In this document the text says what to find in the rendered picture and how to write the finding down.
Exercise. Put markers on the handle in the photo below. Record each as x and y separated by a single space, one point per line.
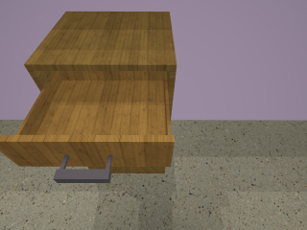
63 175

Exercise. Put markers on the cabinet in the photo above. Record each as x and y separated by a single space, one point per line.
108 41

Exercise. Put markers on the drawer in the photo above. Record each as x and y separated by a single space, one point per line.
90 115

